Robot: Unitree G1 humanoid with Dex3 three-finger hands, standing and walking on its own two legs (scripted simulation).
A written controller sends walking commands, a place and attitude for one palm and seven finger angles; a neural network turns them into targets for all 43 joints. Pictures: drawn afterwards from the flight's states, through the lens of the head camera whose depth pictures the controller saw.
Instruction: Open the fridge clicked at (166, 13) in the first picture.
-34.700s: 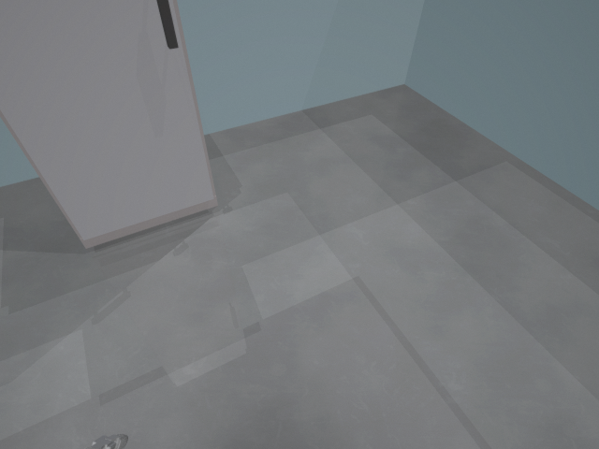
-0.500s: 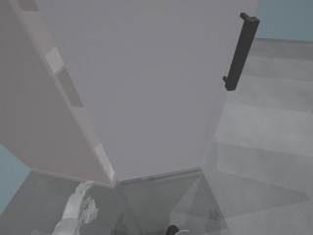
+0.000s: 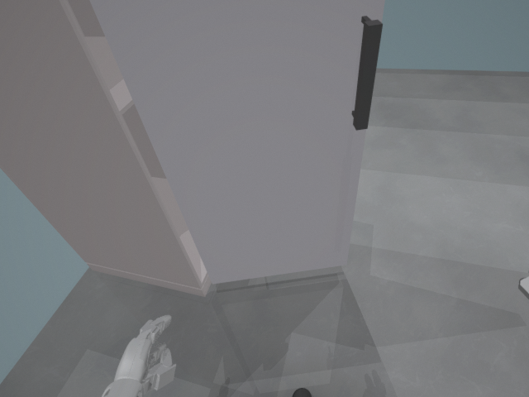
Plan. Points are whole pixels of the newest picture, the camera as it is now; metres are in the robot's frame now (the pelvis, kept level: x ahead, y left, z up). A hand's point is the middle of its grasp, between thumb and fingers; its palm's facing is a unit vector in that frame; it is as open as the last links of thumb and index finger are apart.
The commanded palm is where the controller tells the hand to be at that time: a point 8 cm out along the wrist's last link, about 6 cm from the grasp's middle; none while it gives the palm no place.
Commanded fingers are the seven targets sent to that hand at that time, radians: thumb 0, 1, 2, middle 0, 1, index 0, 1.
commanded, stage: stop stepping back and stand still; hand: right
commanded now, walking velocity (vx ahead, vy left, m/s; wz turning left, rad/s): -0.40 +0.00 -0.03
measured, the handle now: (362, 76) +0.73 -0.19 +0.14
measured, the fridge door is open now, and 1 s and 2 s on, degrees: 68 68 68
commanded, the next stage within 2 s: let the arm hang, fingers relaxed in 1.76 s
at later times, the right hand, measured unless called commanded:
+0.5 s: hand out of the picture +0.00 -0.34 +0.21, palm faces +0.37 +0.76 -0.53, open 7.4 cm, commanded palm -0.03 -0.39 +0.18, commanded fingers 0.00 -0.90 -0.90 0.20 0.30 0.20 0.30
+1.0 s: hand out of the picture -0.09 -0.42 +0.20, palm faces +0.54 +0.71 -0.46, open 7.4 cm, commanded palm -0.15 -0.44 +0.18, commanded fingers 0.00 -0.90 -0.90 0.20 0.30 0.20 0.30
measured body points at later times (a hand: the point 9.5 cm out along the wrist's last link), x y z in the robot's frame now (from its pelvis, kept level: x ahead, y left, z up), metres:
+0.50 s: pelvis -0.20 -0.10 -0.01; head -0.20 -0.12 +0.44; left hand -0.07 +0.14 -0.10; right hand -0.03 -0.38 +0.24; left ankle -0.16 -0.02 -0.74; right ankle -0.11 -0.19 -0.66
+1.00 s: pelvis -0.29 -0.14 -0.01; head -0.29 -0.14 +0.44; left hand -0.12 +0.08 -0.11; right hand -0.13 -0.45 +0.22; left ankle -0.26 -0.04 -0.74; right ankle -0.26 -0.27 -0.68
